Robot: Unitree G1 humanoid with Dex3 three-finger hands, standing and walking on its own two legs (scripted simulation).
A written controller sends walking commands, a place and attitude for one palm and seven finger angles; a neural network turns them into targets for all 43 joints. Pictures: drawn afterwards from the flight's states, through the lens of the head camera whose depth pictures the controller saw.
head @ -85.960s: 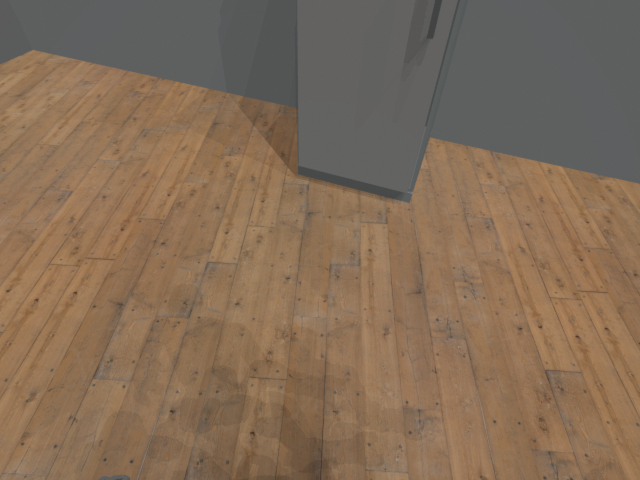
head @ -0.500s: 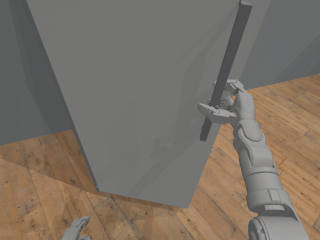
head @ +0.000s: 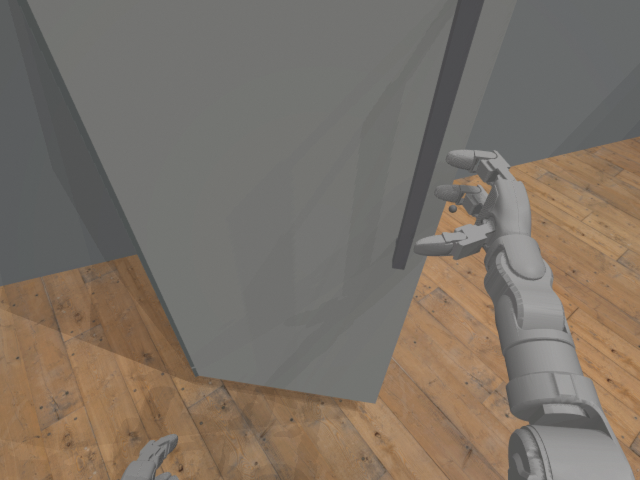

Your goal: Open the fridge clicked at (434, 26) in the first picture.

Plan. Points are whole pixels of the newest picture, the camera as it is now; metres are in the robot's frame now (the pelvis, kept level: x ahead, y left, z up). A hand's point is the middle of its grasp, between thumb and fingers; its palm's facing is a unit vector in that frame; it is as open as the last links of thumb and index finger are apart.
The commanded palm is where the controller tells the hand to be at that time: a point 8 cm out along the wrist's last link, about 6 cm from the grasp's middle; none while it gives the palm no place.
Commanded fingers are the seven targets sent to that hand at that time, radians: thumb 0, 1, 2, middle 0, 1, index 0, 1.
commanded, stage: move the hooked fingers beside the handle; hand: right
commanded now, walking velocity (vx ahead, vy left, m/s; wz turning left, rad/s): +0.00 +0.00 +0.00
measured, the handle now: (424, 156) +0.46 -0.09 +0.20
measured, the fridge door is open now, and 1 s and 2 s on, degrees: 29 29 29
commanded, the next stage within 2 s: feel for the door with the fingertips in 1.46 s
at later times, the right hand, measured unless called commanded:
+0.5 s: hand (476, 209) +0.41 -0.15 +0.17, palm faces +0.04 +1.00 +0.00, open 14.0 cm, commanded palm +0.38 -0.20 +0.16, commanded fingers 0.00 0.50 -0.30 0.30 1.20 0.30 1.20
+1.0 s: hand (479, 211) +0.41 -0.16 +0.16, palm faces +0.05 +1.00 +0.01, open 14.0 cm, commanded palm +0.39 -0.21 +0.16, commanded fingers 0.00 0.50 -0.30 0.30 1.20 0.30 1.20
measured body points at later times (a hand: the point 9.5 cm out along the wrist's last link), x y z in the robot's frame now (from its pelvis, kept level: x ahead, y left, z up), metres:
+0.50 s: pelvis +0.01 +0.00 +0.00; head +0.00 +0.01 +0.45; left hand +0.15 +0.24 -0.10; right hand +0.40 -0.21 +0.17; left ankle -0.01 +0.13 -0.74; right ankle +0.01 -0.11 -0.74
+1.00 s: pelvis +0.01 +0.01 +0.00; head +0.01 +0.02 +0.45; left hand +0.13 +0.26 -0.11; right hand +0.40 -0.22 +0.16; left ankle -0.01 +0.13 -0.74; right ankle +0.01 -0.11 -0.74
